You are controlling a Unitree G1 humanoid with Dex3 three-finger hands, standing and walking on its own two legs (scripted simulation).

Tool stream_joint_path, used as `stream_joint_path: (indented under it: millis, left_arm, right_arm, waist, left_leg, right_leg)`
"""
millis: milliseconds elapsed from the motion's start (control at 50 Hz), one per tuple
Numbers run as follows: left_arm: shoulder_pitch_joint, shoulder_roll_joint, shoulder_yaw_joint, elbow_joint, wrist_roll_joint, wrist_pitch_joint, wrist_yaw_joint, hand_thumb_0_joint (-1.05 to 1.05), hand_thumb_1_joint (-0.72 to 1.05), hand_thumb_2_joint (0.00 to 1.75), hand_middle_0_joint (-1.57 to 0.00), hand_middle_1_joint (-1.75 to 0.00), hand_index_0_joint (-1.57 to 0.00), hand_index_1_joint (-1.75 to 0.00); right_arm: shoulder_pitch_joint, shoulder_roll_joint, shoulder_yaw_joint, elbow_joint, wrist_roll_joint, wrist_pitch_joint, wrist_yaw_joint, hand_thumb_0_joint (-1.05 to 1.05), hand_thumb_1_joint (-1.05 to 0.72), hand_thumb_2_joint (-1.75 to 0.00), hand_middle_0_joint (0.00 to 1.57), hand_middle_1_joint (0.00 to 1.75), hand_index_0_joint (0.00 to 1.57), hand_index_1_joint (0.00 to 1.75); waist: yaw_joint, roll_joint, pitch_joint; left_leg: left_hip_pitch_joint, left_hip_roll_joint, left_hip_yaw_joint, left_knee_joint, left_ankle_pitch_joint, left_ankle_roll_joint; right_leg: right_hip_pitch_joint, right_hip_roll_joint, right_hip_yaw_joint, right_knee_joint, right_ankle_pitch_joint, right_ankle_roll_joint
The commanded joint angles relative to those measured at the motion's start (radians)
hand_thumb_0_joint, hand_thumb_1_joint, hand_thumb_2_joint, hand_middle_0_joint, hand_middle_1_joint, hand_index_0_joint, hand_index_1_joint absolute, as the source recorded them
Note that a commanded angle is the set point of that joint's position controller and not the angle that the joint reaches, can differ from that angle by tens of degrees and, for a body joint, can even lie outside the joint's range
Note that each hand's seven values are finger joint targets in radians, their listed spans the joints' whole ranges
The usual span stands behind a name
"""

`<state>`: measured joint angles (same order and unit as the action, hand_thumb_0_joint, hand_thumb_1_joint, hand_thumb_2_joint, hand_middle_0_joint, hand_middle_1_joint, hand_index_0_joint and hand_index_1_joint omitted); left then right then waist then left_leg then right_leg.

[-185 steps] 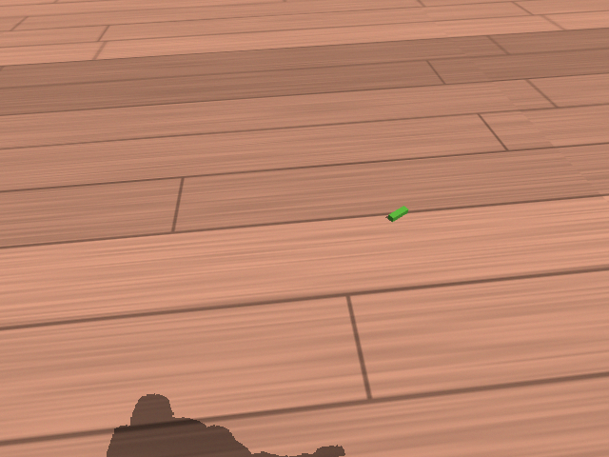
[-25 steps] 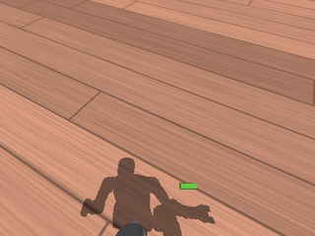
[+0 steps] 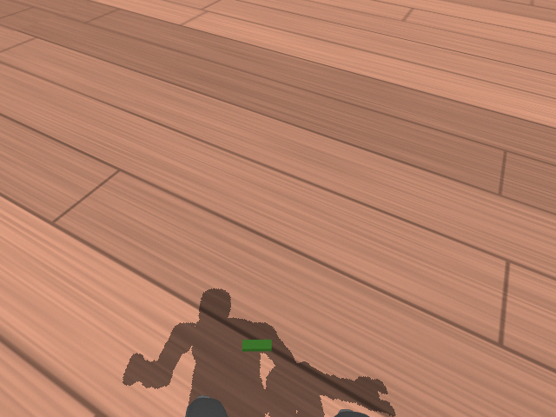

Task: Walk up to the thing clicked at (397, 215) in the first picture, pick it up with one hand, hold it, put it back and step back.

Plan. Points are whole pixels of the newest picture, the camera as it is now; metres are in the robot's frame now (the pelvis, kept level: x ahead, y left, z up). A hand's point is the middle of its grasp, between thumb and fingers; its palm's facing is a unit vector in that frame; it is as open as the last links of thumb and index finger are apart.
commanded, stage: walk up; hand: left
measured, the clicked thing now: (257, 345) +0.47 +0.07 -0.70
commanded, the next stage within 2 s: none
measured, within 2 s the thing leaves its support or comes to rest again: neither
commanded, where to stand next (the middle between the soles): +0.12 -0.17 m, yaw +3 degrees
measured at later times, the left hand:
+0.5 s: hand out of the picture +0.13 +0.09 -0.13, palm faces -0.04 -0.94 -0.35, open 7.4 cm
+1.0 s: hand out of the picture +0.09 +0.11 -0.12, palm faces +0.02 -0.85 -0.53, open 7.4 cm
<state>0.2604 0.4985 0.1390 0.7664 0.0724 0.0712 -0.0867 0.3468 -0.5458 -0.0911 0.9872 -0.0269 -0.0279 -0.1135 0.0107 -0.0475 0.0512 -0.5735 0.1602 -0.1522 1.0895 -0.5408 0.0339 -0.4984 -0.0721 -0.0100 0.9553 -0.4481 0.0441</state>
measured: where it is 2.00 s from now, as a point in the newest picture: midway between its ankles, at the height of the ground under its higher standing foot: outside the picture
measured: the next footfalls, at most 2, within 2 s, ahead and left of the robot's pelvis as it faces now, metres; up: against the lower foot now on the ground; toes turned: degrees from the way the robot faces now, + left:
left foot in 0.22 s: +0.13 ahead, +0.00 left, +0.00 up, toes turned +6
right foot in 0.52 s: +0.12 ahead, -0.32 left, +0.00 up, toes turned +3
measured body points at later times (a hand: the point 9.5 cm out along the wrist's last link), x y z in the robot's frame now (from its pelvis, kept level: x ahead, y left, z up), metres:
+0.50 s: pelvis +0.04 -0.20 +0.02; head +0.08 -0.16 +0.46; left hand +0.13 +0.14 -0.11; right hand +0.09 -0.56 -0.06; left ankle +0.09 -0.01 -0.68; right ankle +0.07 -0.38 -0.67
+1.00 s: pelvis +0.05 -0.21 +0.01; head +0.12 -0.21 +0.46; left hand +0.09 +0.15 -0.08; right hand +0.21 -0.52 -0.10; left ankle +0.07 -0.06 -0.68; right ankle +0.08 -0.39 -0.68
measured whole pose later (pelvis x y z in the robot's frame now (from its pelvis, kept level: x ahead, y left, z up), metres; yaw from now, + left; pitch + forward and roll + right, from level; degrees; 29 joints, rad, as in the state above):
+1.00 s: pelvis +0.05 -0.21 +0.01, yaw +2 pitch -1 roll +2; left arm 0.24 0.47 0.05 0.88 0.00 -0.03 0.06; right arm 0.09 -0.42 -0.09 0.86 -0.02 0.02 0.03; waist 0.04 -0.02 0.17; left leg -0.41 0.00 0.01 0.83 -0.41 -0.02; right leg -0.46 -0.12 0.09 0.94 -0.44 0.03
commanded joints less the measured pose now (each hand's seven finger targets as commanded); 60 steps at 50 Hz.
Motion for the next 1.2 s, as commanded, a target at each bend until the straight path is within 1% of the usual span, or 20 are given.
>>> stream_joint_path:
  millis: [0,100,160,200,220,300,460,480,500,520,540,600,720,820,920,940,980,1120,1160,1180]
  left_arm:
    - [-0.012,0.283,0.066,-0.079,-0.013,-0.024,0.044,0.0,0.9,0.9,-0.2,-0.3,-0.2,-0.3]
    - [-0.056,0.171,0.023,-0.105,-0.003,-0.025,0.037,0.0,0.9,0.9,-0.2,-0.3,-0.2,-0.3]
    - [-0.111,0.115,-0.015,-0.143,-0.015,-0.013,0.035,0.0,0.9,0.9,-0.2,-0.3,-0.2,-0.3]
    - [-0.026,0.054,-0.028,-0.156,-0.023,-0.009,0.041,0.0,0.9,0.9,-0.2,-0.3,-0.2,-0.3]
    - [0.02,0.166,0.001,-0.135,-0.008,0.008,0.053,0.0,0.9,0.9,-0.2,-0.3,-0.2,-0.3]
    - [0.009,0.171,0.023,-0.092,-0.028,0.006,0.05,0.0,0.9,0.9,-0.2,-0.3,-0.2,-0.3]
    - [0.147,0.107,0.007,0.091,-0.074,-0.052,0.067,0.0,0.9,0.9,-0.2,-0.3,-0.2,-0.3]
    - [0.184,0.139,0.014,0.111,-0.061,-0.063,0.083,0.0,0.9,0.9,-0.2,-0.3,-0.2,-0.3]
    - [0.18,0.216,0.022,0.096,-0.043,-0.077,0.097,0.0,0.9,0.9,-0.2,-0.3,-0.2,-0.3]
    - [0.034,0.299,0.015,0.041,-0.04,-0.091,0.106,0.0,0.9,0.9,-0.2,-0.3,-0.2,-0.3]
    - [-0.066,0.323,0.019,0.024,-0.05,-0.098,0.113,0.0,0.9,0.9,-0.2,-0.3,-0.2,-0.3]
    - [-0.066,0.287,0.02,0.066,-0.052,-0.125,0.127,0.0,0.9,0.9,-0.2,-0.3,-0.2,-0.3]
    - [0.048,0.24,0.004,0.09,-0.063,-0.149,0.168,0.0,0.9,0.9,-0.2,-0.3,-0.2,-0.3]
    - [0.084,0.238,0.0,0.065,-0.059,-0.149,0.178,0.0,0.9,0.9,-0.2,-0.3,-0.2,-0.3]
    - [-0.033,0.21,-0.031,0.03,-0.076,-0.127,0.164,0.0,0.9,0.9,-0.2,-0.3,-0.2,-0.3]
    - [0.006,0.162,-0.048,0.037,-0.078,-0.123,0.163,0.0,0.9,0.9,-0.2,-0.3,-0.2,-0.3]
    - [-0.069,0.162,-0.051,0.045,-0.076,-0.121,0.179,0.0,0.9,0.9,-0.2,-0.3,-0.2,-0.3]
    - [0.053,0.116,-0.045,0.164,-0.069,-0.137,0.136,0.0,0.9,0.9,-0.2,-0.3,-0.2,-0.3]
    - [-0.016,0.201,-0.031,0.14,-0.044,-0.146,0.137,0.0,0.9,0.9,-0.2,-0.3,-0.2,-0.3]
    - [-0.09,0.253,-0.029,0.129,-0.051,-0.144,0.131,0.0,0.9,0.9,-0.2,-0.3,-0.2,-0.3]
  right_arm:
    - [-0.01,-0.198,-0.034,-0.043,0.03,-0.045,-0.019,0.0,-0.9,-0.9,0.2,0.3,0.2,0.3]
    - [0.127,-0.13,-0.013,0.002,0.024,-0.067,-0.003,0.0,-0.9,-0.9,0.2,0.3,0.2,0.3]
    - [0.271,-0.13,-0.025,0.017,0.023,-0.082,-0.012,0.0,-0.9,-0.9,0.2,0.3,0.2,0.3]
    - [0.236,-0.281,-0.07,-0.06,-0.013,-0.084,-0.039,0.0,-0.9,-0.9,0.2,0.3,0.2,0.3]
    - [0.186,-0.322,-0.083,-0.092,0.024,-0.078,-0.04,0.0,-0.9,-0.9,0.2,0.3,0.2,0.3]
    - [0.053,-0.213,-0.056,-0.126,0.018,-0.079,-0.025,0.0,-0.9,-0.9,0.2,0.3,0.2,0.3]
    - [-0.128,-0.155,-0.02,-0.173,-0.026,-0.012,0.074,0.0,-0.9,-0.9,0.2,0.3,0.2,0.3]
    - [-0.116,-0.083,0.0,-0.172,-0.019,0.006,0.076,0.0,-0.9,-0.9,0.2,0.3,0.2,0.3]
    - [-0.117,0.004,0.027,-0.195,-0.006,0.014,0.079,0.0,-0.9,-0.9,0.2,0.3,0.2,0.3]
    - [-0.127,-0.016,0.016,-0.206,0.005,0.019,0.072,0.0,-0.9,-0.9,0.2,0.3,0.2,0.3]
    - [-0.169,-0.098,-0.008,-0.197,0.008,0.016,0.067,0.0,-0.9,-0.9,0.2,0.3,0.2,0.3]
    - [-0.095,-0.124,-0.022,-0.125,0.014,0.017,0.078,0.0,-0.9,-0.9,0.2,0.3,0.2,0.3]
    - [-0.158,-0.097,-0.04,-0.172,-0.01,0.052,0.113,0.0,-0.9,-0.9,0.2,0.3,0.2,0.3]
    - [-0.23,-0.073,-0.045,-0.212,-0.006,0.055,0.126,0.0,-0.9,-0.9,0.2,0.3,0.2,0.3]
    - [-0.102,-0.046,-0.055,-0.151,0.009,0.033,0.127,0.0,-0.9,-0.9,0.2,0.3,0.2,0.3]
    - [-0.071,-0.088,-0.065,-0.146,-0.005,0.028,0.124,0.0,-0.9,-0.9,0.2,0.3,0.2,0.3]
    - [-0.125,-0.191,-0.074,-0.174,0.018,0.029,0.126,0.0,-0.9,-0.9,0.2,0.3,0.2,0.3]
    - [-0.298,-0.079,-0.007,-0.172,0.031,0.035,0.114,0.0,-0.9,-0.9,0.2,0.3,0.2,0.3]
    - [-0.261,-0.001,0.022,-0.16,0.043,0.038,0.114,0.0,-0.9,-0.9,0.2,0.3,0.2,0.3]
    - [-0.269,-0.041,0.005,-0.139,0.04,0.04,0.102,0.0,-0.9,-0.9,0.2,0.3,0.2,0.3]
  waist:
    - [0.023,-0.144,0.054]
    - [-0.011,-0.2,0.026]
    - [-0.082,-0.052,-0.059]
    - [-0.05,0.175,-0.101]
    - [-0.05,0.053,-0.128]
    - [0.013,0.099,-0.034]
    - [0.041,0.211,-0.053]
    - [0.078,0.037,-0.025]
    - [0.083,-0.202,0.009]
    - [0.027,-0.174,0.018]
    - [0.009,-0.066,0.061]
    - [-0.012,-0.108,0.019]
    - [0.022,-0.12,-0.054]
    - [0.042,-0.147,-0.093]
    - [-0.054,-0.111,-0.137]
    - [-0.069,0.002,-0.17]
    - [-0.089,0.247,-0.171]
    - [0.05,0.182,-0.09]
    - [0.028,-0.012,-0.064]
    - [0.011,-0.078,-0.071]
  left_leg:
    - [-0.236,-0.102,0.097,0.148,0.047,0.004]
    - [0.072,-0.131,0.225,-0.186,0.059,0.028]
    - [0.45,-0.131,0.19,-0.546,0.398,0.027]
    - [0.621,0.281,-0.495,-0.699,0.393,0.162]
    - [0.551,0.398,-0.577,-0.7,0.378,0.255]
    - [0.3,0.187,-0.135,-0.613,0.445,0.213]
    - [-0.031,-0.015,0.143,-0.374,-0.052,0.128]
    - [-0.09,-0.071,0.203,-0.177,-0.077,0.094]
    - [-0.186,-0.124,0.229,0.04,-0.072,0.039]
    - [-0.149,-0.134,0.026,0.053,-0.042,0.003]
    - [-0.155,-0.083,-0.012,0.07,-0.008,-0.006]
    - [-0.135,-0.058,0.046,0.04,0.055,0.002]
    - [-0.128,-0.083,0.035,0.078,0.095,-0.022]
    - [-0.048,-0.094,0.097,-0.073,0.051,-0.029]
    - [0.356,-0.188,0.208,-0.466,0.258,0.005]
    - [0.493,-0.129,0.081,-0.515,0.328,0.048]
    - [0.423,0.208,-0.381,-0.586,0.467,0.293]
    - [0.177,-0.004,-0.029,-0.413,0.469,0.106]
    - [0.028,-0.107,0.023,-0.277,0.288,0.007]
    - [0.136,-0.149,0.086,-0.191,-0.004,0.0]
  right_leg:
    - [0.16,-0.192,0.451,-0.624,-0.171,-0.218]
    - [0.136,-0.171,0.254,-0.474,0.345,-0.306]
    - [-0.005,-0.066,0.094,-0.201,0.433,-0.217]
    - [-0.299,0.078,0.121,0.15,-0.038,-0.061]
    - [-0.278,0.048,0.203,0.295,-0.132,-0.04]
    - [-0.18,0.034,0.242,0.389,0.007,-0.055]
    - [0.318,0.1,-0.062,-0.249,0.066,-0.007]
    - [0.311,0.102,-0.017,-0.343,0.036,-0.012]
    - [0.22,-0.101,0.372,-0.498,-0.096,-0.084]
    - [0.092,-0.283,0.741,-0.663,-0.118,-0.228]
    - [0.058,-0.31,0.746,-0.671,-0.177,-0.273]
    - [0.193,-0.257,0.53,-0.482,0.115,-0.254]
    - [0.349,-0.224,0.398,-0.363,0.681,-0.275]
    - [0.366,-0.217,0.34,-0.302,0.812,-0.282]
    - [0.133,-0.115,0.168,-0.148,0.616,-0.182]
    - [0.014,-0.072,0.116,-0.02,0.478,-0.123]
    - [-0.098,0.049,0.037,0.136,-0.228,-0.057]
    - [0.271,0.071,-0.034,-0.324,0.145,-0.066]
    - [0.323,-0.153,0.382,-0.508,0.103,-0.152]
    - [0.176,-0.296,0.494,-0.554,0.073,-0.272]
